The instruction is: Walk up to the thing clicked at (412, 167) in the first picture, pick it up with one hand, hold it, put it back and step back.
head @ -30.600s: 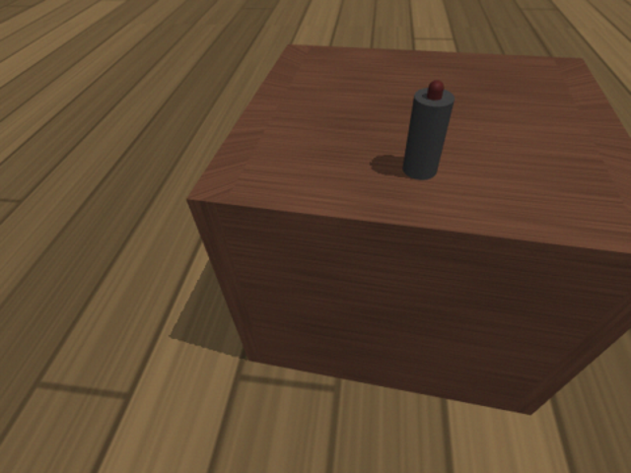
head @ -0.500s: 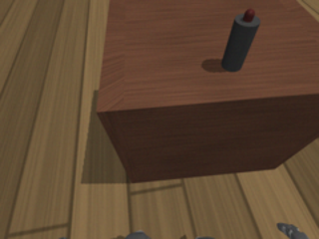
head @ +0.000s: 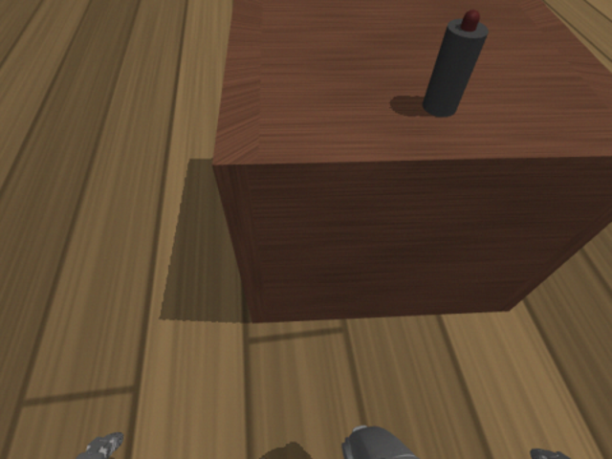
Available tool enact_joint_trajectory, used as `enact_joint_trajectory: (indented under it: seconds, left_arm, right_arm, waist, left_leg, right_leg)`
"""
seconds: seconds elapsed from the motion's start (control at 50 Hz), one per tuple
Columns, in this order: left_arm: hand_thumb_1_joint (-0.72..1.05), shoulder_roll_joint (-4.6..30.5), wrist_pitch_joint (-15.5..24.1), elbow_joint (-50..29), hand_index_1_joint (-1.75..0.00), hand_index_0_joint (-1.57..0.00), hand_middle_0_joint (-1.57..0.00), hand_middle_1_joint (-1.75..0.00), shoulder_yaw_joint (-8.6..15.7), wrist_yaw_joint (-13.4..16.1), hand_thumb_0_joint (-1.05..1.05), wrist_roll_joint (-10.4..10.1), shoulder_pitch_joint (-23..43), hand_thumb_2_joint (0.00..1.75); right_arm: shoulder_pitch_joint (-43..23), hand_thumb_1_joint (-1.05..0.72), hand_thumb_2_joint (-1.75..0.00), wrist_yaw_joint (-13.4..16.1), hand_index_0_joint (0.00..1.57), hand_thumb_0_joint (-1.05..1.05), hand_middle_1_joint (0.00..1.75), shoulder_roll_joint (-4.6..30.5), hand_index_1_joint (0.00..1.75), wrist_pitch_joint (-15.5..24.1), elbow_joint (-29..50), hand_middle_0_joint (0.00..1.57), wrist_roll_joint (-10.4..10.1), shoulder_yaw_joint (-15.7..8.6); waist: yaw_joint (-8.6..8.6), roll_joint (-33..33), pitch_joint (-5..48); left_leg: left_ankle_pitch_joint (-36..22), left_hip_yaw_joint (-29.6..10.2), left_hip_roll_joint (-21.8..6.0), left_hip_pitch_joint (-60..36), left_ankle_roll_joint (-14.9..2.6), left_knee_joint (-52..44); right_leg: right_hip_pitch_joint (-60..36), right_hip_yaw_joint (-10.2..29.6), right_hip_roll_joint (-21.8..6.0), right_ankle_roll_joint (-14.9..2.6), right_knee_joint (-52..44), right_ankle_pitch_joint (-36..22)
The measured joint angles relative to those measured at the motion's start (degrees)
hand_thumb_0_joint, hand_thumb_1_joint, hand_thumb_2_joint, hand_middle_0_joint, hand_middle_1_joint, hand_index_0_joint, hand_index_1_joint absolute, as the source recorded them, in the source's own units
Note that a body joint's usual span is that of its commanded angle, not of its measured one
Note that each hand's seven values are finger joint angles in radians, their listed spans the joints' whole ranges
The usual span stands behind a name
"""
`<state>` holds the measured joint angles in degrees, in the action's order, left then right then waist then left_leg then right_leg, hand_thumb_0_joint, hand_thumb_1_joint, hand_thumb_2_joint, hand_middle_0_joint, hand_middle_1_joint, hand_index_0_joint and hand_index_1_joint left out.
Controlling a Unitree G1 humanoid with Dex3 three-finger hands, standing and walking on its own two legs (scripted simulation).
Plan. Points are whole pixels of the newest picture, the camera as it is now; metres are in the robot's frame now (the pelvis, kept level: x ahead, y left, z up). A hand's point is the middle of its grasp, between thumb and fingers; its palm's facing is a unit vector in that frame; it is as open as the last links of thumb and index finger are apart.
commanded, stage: step back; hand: right
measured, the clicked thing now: (454, 63) +0.78 -0.25 +0.08
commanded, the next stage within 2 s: none
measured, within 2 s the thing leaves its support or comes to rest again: neither
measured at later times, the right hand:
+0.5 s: hand out of the picture -0.06 -0.31 -0.16, palm faces -0.06 +0.92 -0.38, open 7.3 cm
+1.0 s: hand out of the picture -0.20 -0.34 -0.15, palm faces -0.02 +0.92 -0.38, open 7.3 cm
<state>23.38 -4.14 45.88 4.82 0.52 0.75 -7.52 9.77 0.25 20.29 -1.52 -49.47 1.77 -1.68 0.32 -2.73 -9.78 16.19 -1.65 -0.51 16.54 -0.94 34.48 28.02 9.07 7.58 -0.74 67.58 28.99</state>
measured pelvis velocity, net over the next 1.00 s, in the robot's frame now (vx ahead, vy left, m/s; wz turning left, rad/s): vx -0.33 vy -0.07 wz -0.04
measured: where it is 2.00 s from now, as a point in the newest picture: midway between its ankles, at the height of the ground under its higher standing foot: outside the picture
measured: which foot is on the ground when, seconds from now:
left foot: down 0.00-0.24, up 0.26-0.56, down 0.58-0.94, up 0.96-1.00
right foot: up 0.00-0.20, down 0.22-0.60, up 0.62-0.90, down 0.92-1.00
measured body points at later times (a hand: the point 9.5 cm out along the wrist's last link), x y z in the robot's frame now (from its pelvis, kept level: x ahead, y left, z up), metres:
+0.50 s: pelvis -0.15 -0.05 -0.01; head -0.09 -0.06 +0.44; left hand -0.04 +0.27 -0.10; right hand -0.06 -0.36 -0.14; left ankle -0.17 +0.09 -0.69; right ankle -0.11 -0.15 -0.73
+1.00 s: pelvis -0.33 -0.07 -0.01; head -0.28 -0.08 +0.44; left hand -0.27 +0.25 -0.12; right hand -0.19 -0.39 -0.13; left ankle -0.23 +0.07 -0.70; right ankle -0.35 -0.18 -0.73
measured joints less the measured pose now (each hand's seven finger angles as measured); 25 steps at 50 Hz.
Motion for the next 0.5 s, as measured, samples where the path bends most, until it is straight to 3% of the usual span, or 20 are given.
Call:
enact_joint_trajectory:
  seconds: [0.06, 0.12, 0.2, 0.22, 0.24, 0.26, 0.3, 0.36, 0.42, 0.5]
  left_arm:
    - [0.90, 0.26, 0.25, 0.46, -0.29, -0.20, -0.20, -0.30, 0.43, -0.32, 0.01, 0.25, -1.66, 0.90]
    - [0.90, 0.35, 0.20, 1.20, -0.29, -0.20, -0.20, -0.30, 0.44, -0.52, 0.01, 0.45, -2.91, 0.90]
    - [0.90, 0.12, 0.79, 2.46, -0.29, -0.20, -0.20, -0.30, 0.17, -0.90, 0.01, 0.63, -3.74, 0.90]
    - [0.90, -0.31, 1.10, 2.96, -0.29, -0.20, -0.20, -0.30, 0.16, -0.92, 0.01, 0.77, -3.73, 0.90]
    - [0.90, -1.36, 1.26, 3.55, -0.29, -0.20, -0.20, -0.30, 0.06, -0.96, 0.01, 1.09, -3.43, 0.90]
    - [0.90, -2.00, 1.26, 3.67, -0.29, -0.20, -0.20, -0.30, -0.23, -1.23, 0.01, 1.27, -3.52, 0.90]
    - [0.90, -2.50, 1.34, 3.22, -0.29, -0.20, -0.20, -0.30, -0.78, -1.55, 0.01, 1.47, -4.33, 0.90]
    - [0.90, -3.42, 1.30, 2.78, -0.30, -0.20, -0.21, -0.30, -1.23, -1.15, 0.01, 1.51, -4.68, 0.90]
    - [0.90, -3.45, 1.40, 1.43, -0.30, -0.20, -0.21, -0.30, -1.25, -0.57, 0.01, 1.69, -3.78, 0.90]
    - [0.90, -2.80, 1.81, -1.07, -0.30, -0.20, -0.21, -0.30, -1.22, 0.29, 0.01, 1.58, -1.43, 0.90]
  right_arm:
    - [-0.53, -0.90, -0.90, 0.19, 0.21, 0.00, 0.30, 0.12, 0.31, 0.07, 1.05, 0.21, 0.04, -0.34]
    - [-1.47, -0.90, -0.90, 0.36, 0.21, 0.00, 0.30, 0.62, 0.31, 0.34, 2.62, 0.21, -0.04, -0.62]
    - [-2.74, -0.90, -0.90, 0.22, 0.21, 0.00, 0.30, 1.91, 0.31, -0.24, 4.13, 0.21, -0.23, -0.66]
    - [-3.17, -0.90, -0.90, 0.17, 0.21, 0.00, 0.30, 2.48, 0.31, -0.57, 4.10, 0.21, -0.43, -0.72]
    - [-3.63, -0.90, -0.90, 0.25, 0.21, 0.00, 0.30, 3.25, 0.31, -0.98, 3.74, 0.21, -0.66, -1.01]
    - [-3.64, -0.90, -0.90, 0.56, 0.21, 0.00, 0.30, 3.46, 0.31, -1.41, 3.13, 0.21, -0.96, -1.33]
    - [-3.15, -0.90, -0.90, 1.10, 0.21, 0.00, 0.30, 3.10, 0.30, -2.17, 1.85, 0.21, -1.36, -1.51]
    - [-1.70, -0.91, -0.90, 1.36, 0.21, 0.00, 0.30, 3.42, 0.30, -1.77, 1.20, 0.21, -2.01, -1.26]
    - [-0.18, -0.91, -0.90, 1.60, 0.21, 0.00, 0.30, 3.45, 0.30, -1.23, 0.86, 0.21, -1.80, -0.96]
    - [0.81, -0.91, -0.90, 1.52, 0.21, 0.00, 0.30, 2.80, 0.30, -1.39, 0.16, 0.21, -1.26, -0.77]
  waist:
    - [0.48, 0.06, -0.01]
    - [0.71, 0.41, -0.52]
    - [1.05, 1.37, -0.57]
    - [1.12, 2.36, -0.61]
    - [0.47, 4.64, -1.14]
    - [0.07, 5.51, -0.96]
    - [1.16, 4.24, 0.07]
    - [1.39, 3.88, 1.02]
    - [1.14, 4.01, 1.11]
    - [0.82, 3.86, 0.08]
  left_leg:
    - [-1.94, 0.65, -1.09, 1.05, 0.10, -1.21]
    - [-3.11, 1.47, -2.13, 2.74, 0.43, -0.68]
    - [-3.58, 2.34, -3.53, 6.42, 2.11, 2.75]
    - [-3.51, 2.05, -4.24, 7.55, 2.73, 4.12]
    - [-3.46, 0.40, -5.14, 8.42, 2.25, 5.31]
    - [0.96, -1.72, -3.97, 9.57, 1.73, 7.45]
    - [10.08, -4.46, 1.02, 11.98, 1.46, 17.20]
    - [11.97, -6.45, 5.78, 13.16, 1.03, 27.95]
    - [12.83, -5.75, 6.37, 10.77, 1.52, 29.05]
    - [14.31, -3.32, 4.55, 5.22, 1.76, 20.42]
  right_leg:
    - [-2.80, 0.08, -0.70, 1.46, -0.57, -0.20]
    - [-7.16, -1.14, -2.91, 2.31, -8.81, 0.36]
    - [-13.81, -4.85, -5.94, 1.35, -25.93, -4.29]
    - [-15.18, -5.70, -5.69, 0.76, -29.51, -5.29]
    - [-15.48, -7.07, -4.44, 0.29, -30.06, -5.84]
    - [-14.90, -7.91, -4.32, -0.10, -29.50, -6.16]
    - [-13.16, -6.95, -5.90, -0.72, -28.54, -6.93]
    - [-12.09, -6.65, -7.46, -0.77, -30.35, -9.49]
    - [-10.61, -7.53, -8.02, -0.96, -31.02, -11.31]
    - [-8.06, -9.64, -8.61, -1.06, -30.02, -12.90]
